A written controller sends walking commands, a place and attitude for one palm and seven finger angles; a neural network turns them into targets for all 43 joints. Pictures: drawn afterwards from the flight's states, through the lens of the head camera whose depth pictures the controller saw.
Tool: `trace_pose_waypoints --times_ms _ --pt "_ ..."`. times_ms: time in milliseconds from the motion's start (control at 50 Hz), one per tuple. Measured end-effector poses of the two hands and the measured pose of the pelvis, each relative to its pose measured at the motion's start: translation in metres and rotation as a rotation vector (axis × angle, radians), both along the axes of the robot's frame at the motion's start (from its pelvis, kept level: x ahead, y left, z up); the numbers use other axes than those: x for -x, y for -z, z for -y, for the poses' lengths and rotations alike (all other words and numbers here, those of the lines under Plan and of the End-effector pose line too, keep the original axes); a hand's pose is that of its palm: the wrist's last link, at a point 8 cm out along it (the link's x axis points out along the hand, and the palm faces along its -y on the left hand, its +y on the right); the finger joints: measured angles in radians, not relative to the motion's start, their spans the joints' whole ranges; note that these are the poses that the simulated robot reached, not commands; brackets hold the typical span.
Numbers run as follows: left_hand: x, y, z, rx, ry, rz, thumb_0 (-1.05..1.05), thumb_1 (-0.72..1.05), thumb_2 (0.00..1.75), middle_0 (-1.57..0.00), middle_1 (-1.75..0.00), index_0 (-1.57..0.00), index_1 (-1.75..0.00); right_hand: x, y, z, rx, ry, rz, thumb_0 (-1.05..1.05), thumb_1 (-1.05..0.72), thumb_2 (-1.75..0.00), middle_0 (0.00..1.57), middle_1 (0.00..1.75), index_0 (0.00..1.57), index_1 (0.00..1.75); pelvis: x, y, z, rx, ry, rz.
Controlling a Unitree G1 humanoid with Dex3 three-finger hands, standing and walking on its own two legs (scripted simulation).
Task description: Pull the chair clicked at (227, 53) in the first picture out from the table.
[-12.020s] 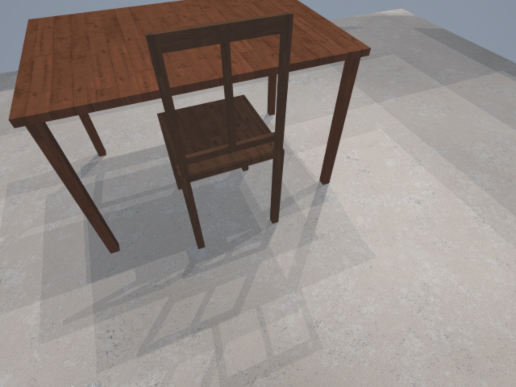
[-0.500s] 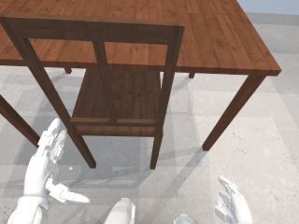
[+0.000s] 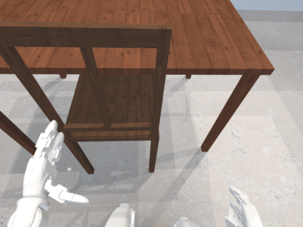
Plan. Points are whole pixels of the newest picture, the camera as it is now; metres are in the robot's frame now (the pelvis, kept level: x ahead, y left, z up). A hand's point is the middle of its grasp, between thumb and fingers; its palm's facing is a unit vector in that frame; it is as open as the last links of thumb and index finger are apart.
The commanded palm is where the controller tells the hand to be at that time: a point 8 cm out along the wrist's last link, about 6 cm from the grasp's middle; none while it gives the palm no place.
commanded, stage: raise the hand toward the chair's back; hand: left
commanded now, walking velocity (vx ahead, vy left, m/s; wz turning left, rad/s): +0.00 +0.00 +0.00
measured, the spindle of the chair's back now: (99, 95) +0.48 +0.19 +0.04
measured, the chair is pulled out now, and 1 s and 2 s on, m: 0.00 0.00 0.00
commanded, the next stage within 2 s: aim the fingers beside a spindle in 0.14 s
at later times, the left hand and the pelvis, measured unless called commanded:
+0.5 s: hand (79, 162) +0.27 +0.19 +0.03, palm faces +0.08 -1.00 -0.04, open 16.9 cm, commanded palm +0.24 +0.25 +0.04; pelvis +0.01 -0.01 -0.01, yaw +0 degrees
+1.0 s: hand (89, 152) +0.30 +0.18 +0.01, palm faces +0.07 -1.00 -0.02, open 16.9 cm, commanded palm +0.28 +0.23 +0.02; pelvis +0.01 +0.00 -0.02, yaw -1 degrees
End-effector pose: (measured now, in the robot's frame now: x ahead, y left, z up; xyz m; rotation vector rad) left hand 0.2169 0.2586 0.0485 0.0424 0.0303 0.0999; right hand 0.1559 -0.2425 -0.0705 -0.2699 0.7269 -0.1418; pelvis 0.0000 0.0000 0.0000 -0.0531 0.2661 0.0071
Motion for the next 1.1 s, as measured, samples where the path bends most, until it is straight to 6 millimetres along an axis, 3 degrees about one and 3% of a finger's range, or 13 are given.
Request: trace_pose_waypoints --times_ms 360,640,1100 --pt "-0.010 0.003 0.009 0.003 0.008 -0.009 -0.01 -0.50 0.30 -0.06 -0.08 -0.06 -0.08 -0.018 0.005 0.001 -0.017 -0.022 0.006 0.01 -0.90 -0.90 0.20 0.30 0.21 0.30 -0.007 0.001 0.008 -0.006 -0.004 -0.013" --pt "-0.033 0.016 0.013 0.010 0.019 -0.006 -0.01 -0.49 0.30 -0.06 -0.08 -0.07 -0.08 -0.008 0.016 0.008 -0.005 0.003 -0.050 0.01 -0.90 -0.90 0.20 0.30 0.20 0.30 -0.009 0.008 0.007 -0.008 0.007 -0.041" --pt "-0.062 0.037 0.025 0.026 0.026 0.000 -0.01 -0.49 0.30 -0.06 -0.08 -0.06 -0.08 0.000 0.034 0.000 -0.015 0.004 -0.118 0.01 -0.90 -0.90 0.20 0.30 0.20 0.30 -0.005 0.019 0.000 -0.005 0.016 -0.079"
